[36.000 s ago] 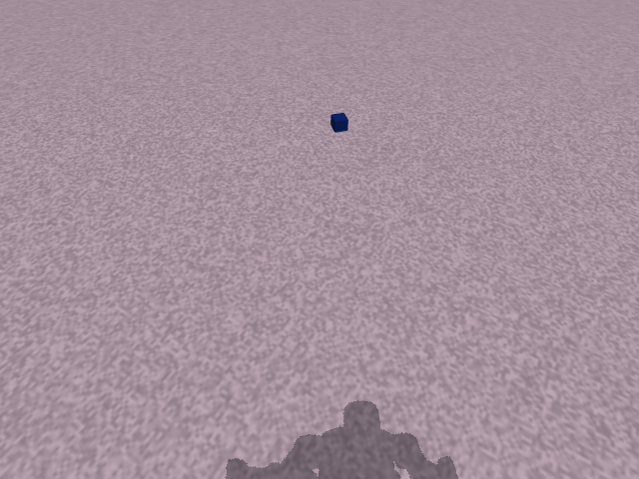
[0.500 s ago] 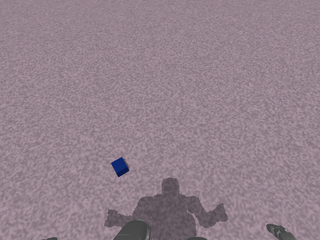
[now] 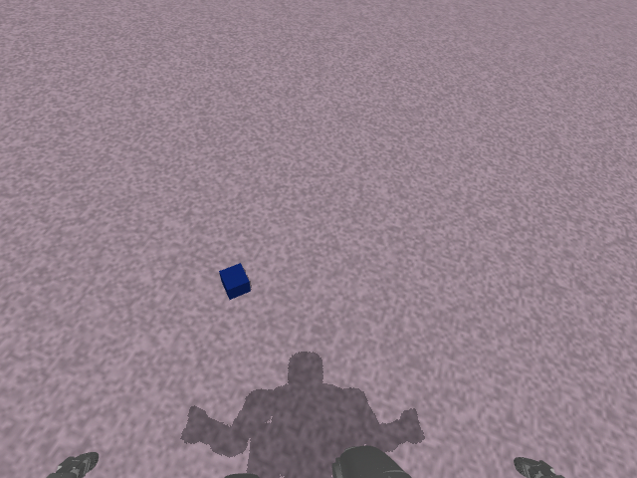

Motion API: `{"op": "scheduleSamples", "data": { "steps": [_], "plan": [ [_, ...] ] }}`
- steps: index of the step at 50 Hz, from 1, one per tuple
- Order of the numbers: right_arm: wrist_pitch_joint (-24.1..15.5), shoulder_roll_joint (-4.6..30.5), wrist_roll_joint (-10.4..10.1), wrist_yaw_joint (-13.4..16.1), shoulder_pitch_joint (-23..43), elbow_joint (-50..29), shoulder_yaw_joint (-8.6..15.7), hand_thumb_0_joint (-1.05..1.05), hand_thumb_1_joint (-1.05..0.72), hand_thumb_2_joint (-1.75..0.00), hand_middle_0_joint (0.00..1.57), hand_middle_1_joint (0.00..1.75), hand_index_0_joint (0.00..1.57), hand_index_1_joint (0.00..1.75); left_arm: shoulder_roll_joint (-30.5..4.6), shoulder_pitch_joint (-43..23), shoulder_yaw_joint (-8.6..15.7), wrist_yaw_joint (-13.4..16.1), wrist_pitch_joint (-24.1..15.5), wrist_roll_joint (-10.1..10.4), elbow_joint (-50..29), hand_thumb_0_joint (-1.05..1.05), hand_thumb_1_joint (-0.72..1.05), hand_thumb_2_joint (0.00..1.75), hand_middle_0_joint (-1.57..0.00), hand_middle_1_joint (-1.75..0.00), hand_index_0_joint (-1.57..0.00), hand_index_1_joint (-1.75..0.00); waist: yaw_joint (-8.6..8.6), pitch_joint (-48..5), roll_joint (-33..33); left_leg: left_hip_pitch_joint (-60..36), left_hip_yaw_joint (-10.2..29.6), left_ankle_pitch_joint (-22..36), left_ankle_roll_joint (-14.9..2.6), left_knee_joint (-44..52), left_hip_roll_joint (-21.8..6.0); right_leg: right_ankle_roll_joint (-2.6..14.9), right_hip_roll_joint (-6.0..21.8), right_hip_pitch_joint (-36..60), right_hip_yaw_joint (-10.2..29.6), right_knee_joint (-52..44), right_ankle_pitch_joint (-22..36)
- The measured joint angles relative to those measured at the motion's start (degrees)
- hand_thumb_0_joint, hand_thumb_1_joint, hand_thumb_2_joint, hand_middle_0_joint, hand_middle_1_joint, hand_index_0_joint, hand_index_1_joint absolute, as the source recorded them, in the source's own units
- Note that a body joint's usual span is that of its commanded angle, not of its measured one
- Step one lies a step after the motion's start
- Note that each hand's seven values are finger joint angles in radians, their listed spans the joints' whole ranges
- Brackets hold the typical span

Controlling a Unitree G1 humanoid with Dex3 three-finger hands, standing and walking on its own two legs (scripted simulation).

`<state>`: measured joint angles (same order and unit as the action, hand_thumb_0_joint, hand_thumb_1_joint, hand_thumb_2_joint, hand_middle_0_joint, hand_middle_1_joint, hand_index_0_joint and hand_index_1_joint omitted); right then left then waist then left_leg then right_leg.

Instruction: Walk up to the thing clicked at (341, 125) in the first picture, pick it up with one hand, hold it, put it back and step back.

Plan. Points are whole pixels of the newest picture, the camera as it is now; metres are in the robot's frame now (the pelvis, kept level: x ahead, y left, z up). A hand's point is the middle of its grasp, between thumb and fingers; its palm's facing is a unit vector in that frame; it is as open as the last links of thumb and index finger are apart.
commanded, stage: step back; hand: left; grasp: from above
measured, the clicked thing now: (235, 281) +0.77 +0.24 -0.73
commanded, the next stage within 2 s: stand in 1.80 s
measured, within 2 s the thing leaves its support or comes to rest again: neither
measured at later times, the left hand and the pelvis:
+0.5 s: hand out of the picture -0.06 +0.24 -0.14, palm faces +0.02 -0.89 -0.45, open 7.4 cm; pelvis -0.18 -0.04 -0.01, yaw +2 degrees
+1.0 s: hand out of the picture -0.31 +0.22 -0.15, palm faces -0.01 -0.91 -0.41, open 7.4 cm; pelvis -0.33 -0.05 -0.01, yaw -3 degrees
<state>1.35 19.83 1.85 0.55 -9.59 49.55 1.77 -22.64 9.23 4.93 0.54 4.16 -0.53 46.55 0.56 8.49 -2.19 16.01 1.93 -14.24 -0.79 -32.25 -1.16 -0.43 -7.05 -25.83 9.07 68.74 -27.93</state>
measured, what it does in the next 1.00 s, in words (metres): walks backwards: right foot, then left foot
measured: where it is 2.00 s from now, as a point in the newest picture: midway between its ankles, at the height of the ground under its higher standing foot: outside the picture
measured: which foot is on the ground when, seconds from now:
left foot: down 0.00-0.20, up 0.22-0.54, down 0.56-0.92, up 0.94-1.00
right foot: up 0.00-0.14, down 0.16-0.58, up 0.60-0.86, down 0.88-1.00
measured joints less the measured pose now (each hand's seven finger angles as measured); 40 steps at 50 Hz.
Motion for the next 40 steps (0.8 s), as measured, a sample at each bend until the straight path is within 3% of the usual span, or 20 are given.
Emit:
{"op": "scheduleSamples", "data": {
  "steps": [5, 8, 9, 10, 11, 13, 14, 16, 19, 25, 27, 29, 30, 32, 33, 35, 37, 40],
  "plan": [
    [-0.20, 1.08, -0.22, 0.12, 3.83, -2.99, 0.44, 0.01, -0.90, -0.90, 0.21, 0.30, 0.21, 0.30, -0.80, 1.62, 0.10, 0.23, -0.63, -0.35, 1.08, 0.01, 0.90, 0.90, -0.20, -0.30, -0.20, -0.30, 1.21, 1.56, 0.39, 4.21, -1.86, 1.92, 0.40, -2.33, -1.39, -1.50, 3.85, 7.05, -2.51, -13.75, -1.04],
    [0.32, 2.24, -0.47, -0.17, 5.75, -4.37, 0.56, 0.00, -0.90, -0.90, 0.21, 0.30, 0.21, 0.30, -0.71, 2.12, -0.16, -0.10, -1.30, -0.47, 2.30, 0.01, 0.90, 0.90, -0.20, -0.30, -0.20, -0.30, 1.51, 2.06, 1.39, 7.67, -2.70, 2.39, 1.73, -5.60, -2.34, -0.54, 5.81, 12.41, -5.22, -28.38, 3.81],
    [0.70, 3.13, -0.73, -0.20, 6.53, -4.24, 0.77, 0.00, -0.90, -0.90, 0.21, 0.30, 0.21, 0.30, 0.25, 1.72, -0.20, -0.06, -1.61, -0.65, 3.15, 0.01, 0.90, 0.90, -0.20, -0.30, -0.20, -0.30, 1.26, 2.84, 3.62, 8.59, -1.70, 2.44, 2.04, -7.06, -3.58, 0.32, 4.63, 13.32, -6.31, -30.48, 4.46],
    [1.21, 3.97, -1.02, -0.13, 6.89, -3.85, 1.11, 0.00, -0.90, -0.90, 0.21, 0.30, 0.21, 0.30, 1.43, 1.55, -0.50, -0.18, -1.77, -0.97, 3.67, 0.01, 0.90, 0.90, -0.20, -0.30, -0.20, -0.30, 0.53, 3.41, 6.25, 9.31, 0.26, 2.27, 1.23, -8.08, -4.37, 0.86, 3.25, 13.62, -7.75, -30.96, 5.41],
    [1.71, 4.22, -1.28, 0.09, 6.61, -3.40, 1.38, 0.00, -0.90, -0.90, 0.21, 0.30, 0.21, 0.30, 2.13, 2.01, -0.87, -0.54, -1.88, -1.21, 3.63, 0.01, 0.90, 0.90, -0.20, -0.30, -0.20, -0.30, 0.06, 3.02, 7.30, 10.38, 2.52, -1.99, 0.80, -9.94, -3.11, 1.20, 3.10, 13.07, -8.58, -30.59, 5.96],
    [2.50, 3.56, -1.55, 0.60, 5.21, -2.22, 1.56, 0.00, -0.90, -0.90, 0.20, 0.30, 0.21, 0.30, 2.39, 3.34, -1.37, -1.01, -1.91, -1.56, 3.16, 0.01, 0.90, 0.90, -0.20, -0.30, -0.20, -0.30, 1.44, 1.27, 5.64, 12.69, 4.34, -11.47, 0.97, -19.27, 1.86, 1.77, 4.93, 10.98, -7.20, -29.42, 6.75],
    [2.71, 3.31, -1.70, 0.55, 4.52, -1.64, 1.40, 0.01, -0.90, -0.90, 0.20, 0.30, 0.21, 0.30, 2.47, 3.92, -1.43, -0.94, -1.85, -1.60, 3.06, 0.01, 0.90, 0.90, -0.20, -0.30, -0.21, -0.30, 2.09, 0.60, 4.66, 13.26, 4.74, -12.96, 0.95, -24.11, 3.97, 1.88, 5.83, 10.39, -6.23, -29.85, 7.62],
    [2.59, 3.40, -2.05, 0.40, 2.78, -1.03, 1.14, 0.01, -0.90, -0.90, 0.20, 0.29, 0.20, 0.30, 2.79, 4.24, -1.45, -0.67, -1.54, -1.65, 3.08, 0.01, 0.90, 0.90, -0.20, -0.30, -0.21, -0.30, 1.75, -0.53, 4.09, 13.65, 6.19, -12.50, 1.06, -31.49, 7.07, 1.75, 7.09, 9.73, -6.09, -31.91, 9.80],
    [2.09, 3.75, -1.95, 0.68, 0.00, -0.35, 0.92, 0.01, -0.90, -0.90, 0.20, 0.30, 0.20, 0.30, 2.75, 3.05, -1.13, -0.25, -1.42, -1.85, 1.97, 0.01, 0.90, 0.90, -0.20, -0.30, -0.21, -0.30, 0.83, -1.32, 4.35, 11.70, 6.79, -11.97, 1.84, -35.04, 8.25, 1.69, 7.81, 7.75, -7.37, -33.41, 12.27],
    [2.17, 3.19, -1.08, 0.79, -2.48, 1.37, 0.69, 0.01, -0.90, -0.90, 0.20, 0.30, 0.20, 0.30, 1.58, -1.96, -1.03, 1.06, -2.13, -1.76, -2.25, 0.01, 0.90, 0.90, -0.20, -0.30, -0.21, -0.30, -0.58, 1.24, 4.18, 2.42, 2.85, -15.74, 2.38, -19.02, 4.62, 1.56, 8.95, 3.16, -11.26, -32.02, 15.42],
    [1.84, 2.69, -0.81, 0.38, -2.79, 1.48, 0.67, 0.01, -0.90, -0.90, 0.20, 0.30, 0.20, 0.30, 0.90, -3.66, -1.24, 1.16, -1.85, -1.39, -3.05, 0.01, 0.90, 0.90, -0.20, -0.30, -0.21, -0.30, -0.99, 2.01, 3.20, -1.18, 0.98, -12.61, 1.57, -9.57, 3.38, 1.14, 9.87, 1.18, -12.24, -30.25, 15.99],
    [1.74, 1.20, -0.42, 0.02, -1.95, 2.08, 0.82, 0.01, -0.90, -0.90, 0.20, 0.30, 0.20, 0.30, -0.35, -4.99, -1.31, 1.15, -1.30, -0.98, -2.88, 0.01, 0.90, 0.90, -0.20, -0.30, -0.21, -0.30, -0.42, 3.75, -0.64, -2.54, -1.12, -7.28, 0.12, -6.06, 5.31, 0.69, 11.91, -0.17, -10.37, -28.25, 16.63],
    [1.88, 0.76, -0.09, -0.34, -1.84, 1.98, 0.69, 0.01, -0.90, -0.90, 0.20, 0.30, 0.21, 0.30, -0.47, -4.91, -1.30, 1.20, -0.98, -0.71, -2.33, 0.01, 0.90, 0.90, -0.20, -0.30, -0.21, -0.30, -0.02, 3.89, -1.64, -2.42, -2.00, -6.73, -0.32, -6.11, 5.54, 0.79, 11.46, -0.95, -8.93, -26.67, 12.94],
    [2.00, 0.93, 0.31, -1.01, -2.02, 1.61, 0.36, 0.01, -0.90, -0.90, 0.20, 0.30, 0.21, 0.30, 0.34, -4.11, -1.42, 1.28, -0.16, -0.56, -0.56, 0.01, 0.90, 0.90, -0.20, -0.30, -0.20, -0.30, -1.27, 2.85, -0.03, -1.25, -1.00, -5.96, -0.99, -6.66, 3.78, 0.51, 7.48, -2.71, -7.12, -17.62, 1.64],
    [1.97, 0.99, 0.51, -1.00, -2.09, 1.61, 0.30, 0.01, -0.90, -0.90, 0.21, 0.30, 0.21, 0.30, 0.65, -3.73, -1.51, 1.10, 0.18, -0.46, 0.28, 0.01, 0.90, 0.90, -0.20, -0.30, -0.20, -0.30, -1.96, 2.24, 0.94, -0.89, -0.15, -5.09, -1.09, -6.11, 2.83, 0.55, 5.42, -3.21, -6.21, -12.27, -0.70],
    [2.09, 0.78, 0.91, -0.71, -2.04, 1.55, 0.01, 0.01, -0.90, -0.90, 0.21, 0.30, 0.21, 0.30, 0.70, -2.63, -1.45, 0.72, 0.43, 0.08, 1.23, 0.01, 0.90, 0.90, -0.20, -0.30, -0.21, -0.30, -1.91, 0.59, 1.40, -0.28, 0.14, -2.63, -0.89, -3.63, 1.61, 0.79, 2.28, -3.60, -3.72, -3.25, -0.94],
    [2.02, 0.69, 0.87, -0.64, -1.43, 1.25, -0.09, 0.01, -0.90, -0.90, 0.21, 0.30, 0.21, 0.30, 0.43, -1.26, -1.25, 0.41, 0.06, 0.29, 1.61, 0.01, 0.90, 0.90, -0.20, -0.30, -0.21, -0.30, -1.10, -0.84, 1.16, 0.80, -0.39, -0.37, -0.60, -1.48, 0.89, 0.81, 1.12, -2.16, -2.51, 0.70, 0.52],
    [1.26, 0.98, 0.59, -0.80, 0.13, 0.38, 0.36, 0.01, -0.90, -0.90, 0.21, 0.30, 0.21, 0.30, 0.01, 1.00, -1.23, 0.01, -1.11, -0.11, 2.72, 0.01, 0.90, 0.90, -0.20, -0.30, -0.21, -0.30, -0.16, -1.87, 0.91, 2.66, -1.42, 1.73, -0.65, -0.27, 0.38, -0.04, 2.86, 4.67, -3.19, -8.37, 0.76]
  ]
}}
